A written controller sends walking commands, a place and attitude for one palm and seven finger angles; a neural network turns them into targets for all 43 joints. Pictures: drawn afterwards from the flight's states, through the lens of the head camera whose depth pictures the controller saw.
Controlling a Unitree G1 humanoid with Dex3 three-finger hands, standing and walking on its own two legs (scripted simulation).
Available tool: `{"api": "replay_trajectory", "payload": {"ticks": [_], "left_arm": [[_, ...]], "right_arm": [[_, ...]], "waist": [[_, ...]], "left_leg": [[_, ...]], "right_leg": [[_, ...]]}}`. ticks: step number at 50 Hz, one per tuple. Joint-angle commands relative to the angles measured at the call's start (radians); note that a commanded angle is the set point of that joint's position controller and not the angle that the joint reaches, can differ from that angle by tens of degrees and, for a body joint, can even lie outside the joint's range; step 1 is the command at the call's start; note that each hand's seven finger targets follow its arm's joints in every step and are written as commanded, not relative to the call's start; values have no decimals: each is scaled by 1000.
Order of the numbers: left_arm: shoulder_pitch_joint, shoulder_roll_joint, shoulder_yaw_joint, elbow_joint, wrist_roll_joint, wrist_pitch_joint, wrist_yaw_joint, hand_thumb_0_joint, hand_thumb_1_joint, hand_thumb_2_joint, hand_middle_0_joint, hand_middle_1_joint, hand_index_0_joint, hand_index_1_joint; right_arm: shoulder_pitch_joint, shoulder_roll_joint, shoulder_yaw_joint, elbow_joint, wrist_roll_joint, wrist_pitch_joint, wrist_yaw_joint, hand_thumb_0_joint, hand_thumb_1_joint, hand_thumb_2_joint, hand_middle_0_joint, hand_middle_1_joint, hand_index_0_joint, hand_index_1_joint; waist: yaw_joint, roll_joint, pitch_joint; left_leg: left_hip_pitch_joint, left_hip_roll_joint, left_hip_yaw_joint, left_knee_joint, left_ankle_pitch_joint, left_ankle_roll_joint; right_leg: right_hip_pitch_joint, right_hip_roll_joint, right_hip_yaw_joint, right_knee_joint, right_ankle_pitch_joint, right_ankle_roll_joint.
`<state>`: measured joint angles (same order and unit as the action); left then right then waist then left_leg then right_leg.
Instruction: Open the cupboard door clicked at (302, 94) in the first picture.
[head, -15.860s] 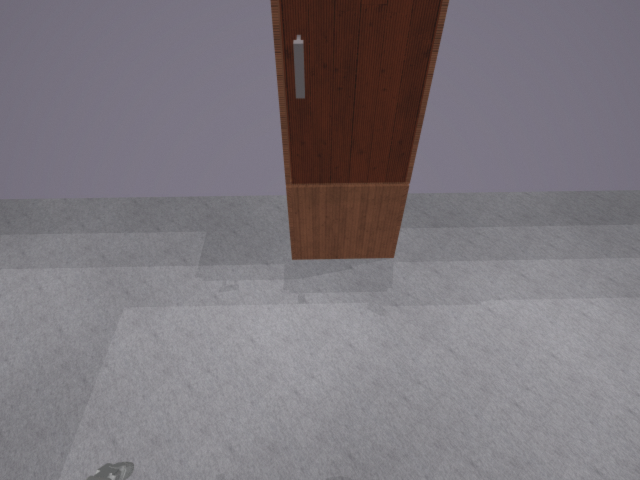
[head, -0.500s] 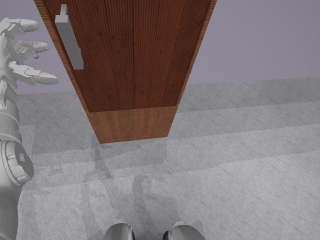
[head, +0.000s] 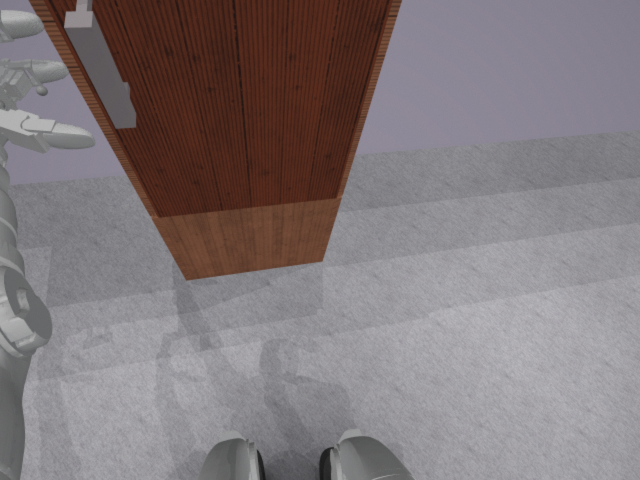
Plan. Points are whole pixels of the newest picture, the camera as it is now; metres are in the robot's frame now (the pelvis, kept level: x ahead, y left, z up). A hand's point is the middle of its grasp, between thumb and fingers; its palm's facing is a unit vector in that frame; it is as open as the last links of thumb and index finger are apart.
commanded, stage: slide the fingers in behind the handle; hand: left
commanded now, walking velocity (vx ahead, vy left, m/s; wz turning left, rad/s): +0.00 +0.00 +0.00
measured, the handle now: (106, 63) +0.59 +0.20 +0.11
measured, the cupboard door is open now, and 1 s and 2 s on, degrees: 0 0 0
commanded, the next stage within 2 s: close the thumb around the handle in 1.48 s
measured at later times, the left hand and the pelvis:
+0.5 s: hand (74, 92) +0.53 +0.22 +0.12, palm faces +0.08 -1.00 -0.02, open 14.0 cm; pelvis +0.01 +0.00 +0.00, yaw +0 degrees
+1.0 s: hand (119, 92) +0.53 +0.18 +0.12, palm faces +0.08 -1.00 -0.01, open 14.0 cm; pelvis +0.01 -0.01 +0.00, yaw +0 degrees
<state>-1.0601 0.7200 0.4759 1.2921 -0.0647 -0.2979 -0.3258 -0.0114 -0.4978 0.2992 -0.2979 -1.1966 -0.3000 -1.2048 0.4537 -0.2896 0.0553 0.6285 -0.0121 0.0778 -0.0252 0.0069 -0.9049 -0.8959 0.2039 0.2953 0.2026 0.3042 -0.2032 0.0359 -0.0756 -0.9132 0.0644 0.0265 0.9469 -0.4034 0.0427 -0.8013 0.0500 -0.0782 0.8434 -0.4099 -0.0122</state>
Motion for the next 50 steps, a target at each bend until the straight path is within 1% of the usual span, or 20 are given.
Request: {"api": "replay_trajectory", "payload": {"ticks": [1, 4, 7, 11, 12, 14, 16, 18, 20, 24, 25, 26, 27, 30, 34, 36, 39, 45, 48, 50], "left_arm": [[-405, 259, 9, -230, -17, -52, -4, 0, -500, 300, -300, -1200, -300, -1200], [-392, 244, 11, -276, -23, -57, 5, 0, -500, 300, -300, -1200, -300, -1200], [-411, 192, -15, -304, -31, -64, 21, 0, -500, 300, -300, -1200, -300, -1200], [-405, 157, -31, -275, -27, -56, 51, 0, -500, 300, -300, -1200, -300, -1200], [-422, 159, -21, -283, -28, -61, 58, 0, -500, 300, -300, -1200, -300, -1200], [-393, 221, 20, -248, -17, -55, 72, 0, -500, 300, -300, -1200, -300, -1200], [-410, 194, -6, -256, -9, -56, 76, 0, -500, 300, -300, -1200, -300, -1200], [-407, 214, 6, -277, -1, -72, 80, 0, -500, 300, -300, -1200, -300, -1200], [-417, 208, 0, -287, -2, -82, 79, 0, -500, 300, -300, -1200, -300, -1200], [-422, 121, -42, -298, -22, -90, 72, 0, -500, 300, -300, -1200, -300, -1200], [-407, 136, -24, -302, -25, -88, 73, 0, -500, 300, -300, -1200, -300, -1200], [-403, 93, -54, -295, -29, -82, 69, 0, -500, 300, -300, -1200, -300, -1200], [-391, 83, -50, -278, -35, -77, 72, 0, -500, 300, -300, -1200, -300, -1200], [-404, 46, -81, -271, -29, -57, 87, 0, -500, 300, -300, -1200, -300, -1200], [-448, 53, -67, -295, -16, -70, 130, 0, -500, 300, -300, -1200, -300, -1200], [-441, 97, -33, -305, -8, -85, 150, 0, -500, 300, -300, -1200, -300, -1200], [-417, 67, -42, -324, 1, -107, 166, 0, -500, 300, -300, -1200, -300, -1200], [-407, 40, -65, -274, 8, -84, 174, 0, -500, 300, -300, -1200, -300, -1200], [-416, 21, -61, -330, -7, -95, 182, 0, -500, 300, -300, -1200, -300, -1200], [-408, -2, -75, -304, -8, -97, 188, 0, -500, 300, -300, -1200, -300, -1200]], "right_arm": [[191, -192, -72, -38, -1, -14, -10, 0, -900, -900, 200, 300, 200, 300], [194, -189, -78, -44, -1, -8, -7, 0, -900, -900, 200, 300, 200, 300], [188, -183, -79, -40, -3, -9, -2, 0, -900, -900, 200, 300, 200, 300], [181, -181, -84, -35, 0, -11, 1, 0, -900, -900, 200, 300, 200, 300], [186, -181, -83, -33, -4, -14, 2, 0, -900, -900, 200, 300, 200, 300], [182, -185, -80, -36, -1, -14, 0, 0, -900, -900, 200, 300, 200, 300], [179, -178, -79, -41, -1, -17, 4, 0, -900, -900, 200, 300, 200, 300], [174, -177, -78, -45, -3, -18, 5, 0, -900, -900, 200, 300, 200, 300], [175, -176, -77, -46, -3, -19, 6, 0, -900, -900, 200, 300, 200, 300], [170, -171, -84, -39, -3, -22, 10, 0, -900, -900, 200, 300, 200, 300], [175, -174, -87, -37, -3, -20, 10, 0, -900, -900, 200, 300, 200, 300], [170, -170, -87, -39, -1, -21, 12, 0, -900, -900, 200, 300, 200, 300], [177, -170, -88, -35, -2, -20, 12, 0, -900, -900, 200, 300, 200, 300], [168, -167, -88, -30, -1, -18, 15, 0, -900, -900, 200, 300, 200, 300], [169, -163, -89, -27, -7, -23, 20, 0, -900, -900, 200, 300, 200, 300], [171, -166, -88, -32, -9, -26, 20, 0, -900, -900, 200, 300, 200, 300], [167, -157, -90, -35, -13, -28, 28, 0, -900, -900, 200, 300, 200, 300], [162, -160, -91, -37, -8, -22, 28, 0, -900, -900, 200, 300, 200, 300], [163, -157, -95, -41, -9, -26, 29, 0, -900, -900, 200, 300, 200, 300], [160, -154, -92, -35, -9, -27, 30, 0, -900, -900, 200, 300, 200, 300]], "waist": [[6, 173, -495], [11, 169, -521], [4, 187, -483], [-7, 142, -448], [-8, 141, -449], [4, 116, -444], [-3, 113, -453], [9, 155, -486], [7, 139, -492], [-6, 153, -511], [4, 144, -526], [-2, 152, -518], [-2, 120, -505], [-10, 120, -459], [-7, 137, -465], [5, 115, -483], [15, 137, -525], [4, 99, -468], [17, 122, -530], [8, 90, -485]], "left_leg": [[495, -19, -96, -77, 426, -3], [531, -17, -100, -79, 475, -6], [544, -16, -101, -83, 465, -6], [506, -19, -95, -91, 409, -3], [512, -21, -94, -88, 418, 0], [466, -23, -87, -89, 397, 2], [457, -27, -83, -89, 396, 4], [479, -28, -81, -79, 429, 1], [480, -26, -85, -76, 439, 0], [536, -24, -89, -71, 471, -4], [543, -21, -93, -72, 483, -7], [548, -23, -91, -73, 480, -7], [541, -24, -93, -72, 488, -3], [522, -23, -92, -81, 453, -4], [523, -25, -96, -80, 442, -7], [504, -28, -95, -81, 440, -6], [530, -31, -89, -70, 491, -8], [477, -33, -78, -85, 414, -5], [527, -35, -81, -85, 467, -8], [498, -35, -78, -84, 437, -6]], "right_leg": [[78, 29, 39, -86, 330, -1], [89, 32, 34, -84, 362, -2], [62, 35, 30, -90, 341, -5], [66, 32, 33, -100, 319, 1], [68, 33, 34, -98, 328, -1], [99, 29, 42, -96, 335, 2], [116, 28, 46, -93, 350, 3], [120, 26, 50, -84, 377, 1], [124, 27, 50, -78, 385, 1], [95, 31, 43, -81, 391, 1], [104, 32, 39, -77, 396, -1], [92, 32, 39, -81, 391, 0], [99, 33, 37, -82, 400, -2], [72, 30, 34, -89, 370, 2], [63, 28, 35, -83, 351, 0], [99, 27, 41, -77, 364, -1], [111, 27, 42, -66, 406, -2], [119, 26, 44, -80, 376, 2], [135, 27, 42, -76, 410, -2], [126, 28, 43, -81, 396, 0]]}}
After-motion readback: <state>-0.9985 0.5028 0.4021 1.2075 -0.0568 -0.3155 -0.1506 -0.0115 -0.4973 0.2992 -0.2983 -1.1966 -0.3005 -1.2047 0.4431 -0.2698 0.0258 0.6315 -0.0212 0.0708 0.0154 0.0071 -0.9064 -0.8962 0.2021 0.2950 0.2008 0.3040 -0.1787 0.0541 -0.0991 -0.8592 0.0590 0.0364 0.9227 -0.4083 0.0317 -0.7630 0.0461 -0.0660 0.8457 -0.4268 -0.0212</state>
